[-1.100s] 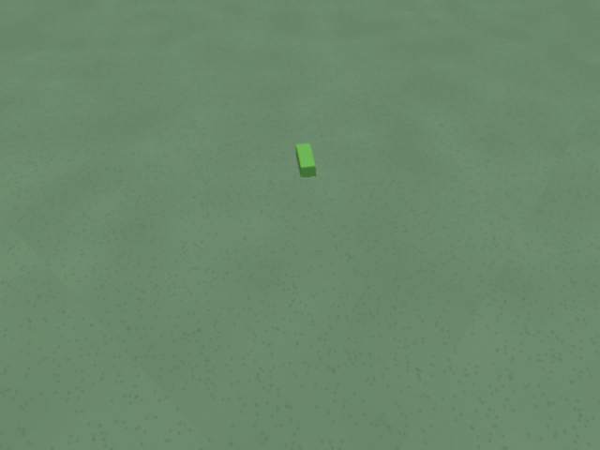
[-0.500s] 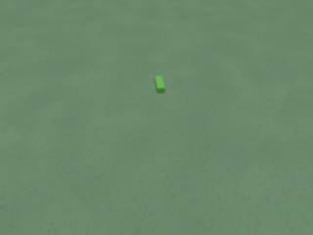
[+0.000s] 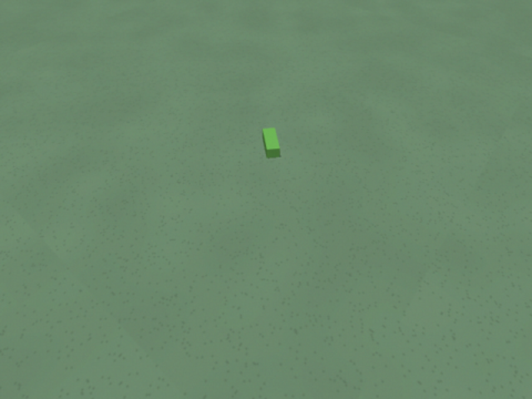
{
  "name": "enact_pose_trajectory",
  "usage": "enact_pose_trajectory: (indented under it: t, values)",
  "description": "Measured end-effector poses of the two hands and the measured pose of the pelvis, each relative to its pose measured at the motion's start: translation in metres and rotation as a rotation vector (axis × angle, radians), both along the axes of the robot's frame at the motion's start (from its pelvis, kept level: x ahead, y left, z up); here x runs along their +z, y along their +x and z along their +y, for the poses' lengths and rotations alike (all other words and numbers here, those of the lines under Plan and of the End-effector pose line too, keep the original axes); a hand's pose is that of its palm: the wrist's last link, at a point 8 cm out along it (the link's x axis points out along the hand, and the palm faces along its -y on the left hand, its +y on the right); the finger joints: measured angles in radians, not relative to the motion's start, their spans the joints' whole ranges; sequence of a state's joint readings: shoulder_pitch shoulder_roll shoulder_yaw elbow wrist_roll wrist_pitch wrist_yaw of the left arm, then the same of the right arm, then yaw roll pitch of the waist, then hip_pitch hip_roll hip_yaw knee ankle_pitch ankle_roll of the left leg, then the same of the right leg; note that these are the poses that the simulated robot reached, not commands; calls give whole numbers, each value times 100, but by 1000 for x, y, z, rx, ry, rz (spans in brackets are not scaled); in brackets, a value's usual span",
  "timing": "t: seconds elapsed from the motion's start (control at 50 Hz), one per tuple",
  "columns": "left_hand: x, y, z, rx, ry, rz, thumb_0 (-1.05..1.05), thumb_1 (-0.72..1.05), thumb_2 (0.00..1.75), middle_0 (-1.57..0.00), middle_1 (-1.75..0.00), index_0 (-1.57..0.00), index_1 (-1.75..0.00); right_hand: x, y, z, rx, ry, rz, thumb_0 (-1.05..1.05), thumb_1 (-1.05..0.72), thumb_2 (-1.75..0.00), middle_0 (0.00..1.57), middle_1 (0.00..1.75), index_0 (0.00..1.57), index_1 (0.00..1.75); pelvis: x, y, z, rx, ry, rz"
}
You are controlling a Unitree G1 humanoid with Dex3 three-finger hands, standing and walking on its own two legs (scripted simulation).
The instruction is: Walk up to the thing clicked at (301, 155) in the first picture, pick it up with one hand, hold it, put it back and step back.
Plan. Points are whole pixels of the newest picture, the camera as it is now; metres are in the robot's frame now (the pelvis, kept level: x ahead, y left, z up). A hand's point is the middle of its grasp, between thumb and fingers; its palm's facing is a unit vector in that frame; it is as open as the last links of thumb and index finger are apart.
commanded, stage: stand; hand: left
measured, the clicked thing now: (270, 142) +1.49 -0.03 -0.75
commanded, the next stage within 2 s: walk up in 0.02 s
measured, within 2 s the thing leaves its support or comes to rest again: neither
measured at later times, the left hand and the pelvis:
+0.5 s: hand (59, 310) +0.29 +0.40 -0.14, palm faces -0.36 -0.79 -0.50, open 7.4 cm; pelvis +0.11 +0.12 -0.01, yaw -21 degrees
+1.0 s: hand (150, 188) +0.60 +0.30 -0.14, palm faces -0.57 -0.64 -0.50, open 7.4 cm; pelvis +0.36 +0.13 -0.03, yaw -38 degrees
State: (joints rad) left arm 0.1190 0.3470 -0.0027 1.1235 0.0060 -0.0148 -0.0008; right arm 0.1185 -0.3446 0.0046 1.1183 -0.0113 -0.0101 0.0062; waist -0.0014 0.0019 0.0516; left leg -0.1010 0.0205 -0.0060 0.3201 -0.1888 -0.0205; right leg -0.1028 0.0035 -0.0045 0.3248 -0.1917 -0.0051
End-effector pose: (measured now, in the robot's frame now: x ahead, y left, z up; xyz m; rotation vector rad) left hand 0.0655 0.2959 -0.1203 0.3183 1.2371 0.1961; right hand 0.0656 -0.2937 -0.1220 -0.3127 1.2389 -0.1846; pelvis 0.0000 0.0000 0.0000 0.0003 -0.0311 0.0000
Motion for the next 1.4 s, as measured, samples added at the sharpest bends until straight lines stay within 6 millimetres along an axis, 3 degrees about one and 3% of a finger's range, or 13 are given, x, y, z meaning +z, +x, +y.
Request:
enact_pose_trajectory:
  t: [0.08, 0.18, 0.3, 0.38, 0.44, 0.58, 0.72, 0.8, 0.88, 1.0, 1.12, 1.2, 1.4]
  values:
    - [2, -1, 5, -32, -2, -2, 1, 90, 90, -21, -30, -20, -30, 1, 7, -6, -8, 20, -54, 1, -91, -90, 20, 30, 21, 30, -4, 1, 4, -52, 1, 11]
    - [11, 2, 35, -94, 50, 66, 1, 90, 90, -21, -30, -21, -30, 12, 24, -11, -51, -1, -174, 1, -91, -90, 20, 30, 21, 30, -6, 12, 28, -145, -15, 38]
    - [21, 52, 96, -161, 121, 48, 1, 90, 90, -21, -30, -21, -31, 22, 33, 8, -93, -48, -179, 1, -91, -90, 20, 30, 20, 30, -9, 44, 69, -220, -23, 49]
    - [9, 114, 143, -253, 181, 39, 1, 90, 90, -21, -30, -21, -31, 18, 31, 35, -155, -92, -199, 0, -91, -90, 20, 30, 20, 30, -26, 71, 103, -275, -7, 42]
    - [12, 174, 151, -326, 203, 16, 1, 90, 90, -21, -30, -20, -30, 18, 10, 64, -256, -79, -176, 0, -91, -90, 20, 30, 21, 30, -22, 89, 118, -324, 1, 37]
    - [40, 312, 124, -514, 151, -103, 1, 91, 90, -20, -30, -20, -30, 17, -29, 121, -455, -13, -65, 1, -91, -90, 20, 30, 21, 30, -5, 148, 130, -422, -3, 28]
    - [47, 440, 58, -686, 143, -204, 1, 91, 90, -20, -30, -20, -30, -12, -27, 145, -612, 20, -2, 1, -91, -90, 20, 30, 21, 30, -20, 217, 126, -516, 18, 16]
    - [40, 496, 20, -738, 117, -330, 1, 91, 90, -21, -30, -20, -30, -35, 6, 145, -628, 34, 28, 1, -91, -90, 20, 30, 21, 30, -38, 252, 116, -552, -25, 10]
    - [36, 519, 13, -723, 93, -350, 1, 90, 90, -21, -30, -20, -30, -31, 71, 134, -593, 29, -36, 1, -91, -90, 20, 30, 21, 30, -35, 289, 115, -582, -47, 4]
    - [23, 553, 36, -776, 107, -227, 1, 90, 90, -21, -30, -21, -31, -8, 174, 108, -557, -42, -221, 1, -91, -90, 20, 30, 21, 30, -32, 358, 130, -660, -52, 7]
    - [-4, 640, 81, -812, 162, -164, 1, 89, 90, -22, -30, -21, -31, 3, 250, 110, -589, -148, -257, 0, -91, -90, 20, 30, 21, 30, -52, 444, 156, -732, -46, 32]
    - [-20, 709, 98, -828, 225, -123, 1, 90, 90, -21, -30, -21, -31, 4, 274, 142, -666, -185, -234, 0, -91, -90, 20, 30, 21, 30, -59, 488, 172, -786, -21, 27]
    - [13, 816, 62, -969, 208, -95, 1, 90, 90, -21, -30, -20, -30, 2, 282, 245, -901, -70, -55, 0, -91, -90, 20, 30, 21, 30, -24, 575, 183, -887, 8, 28]
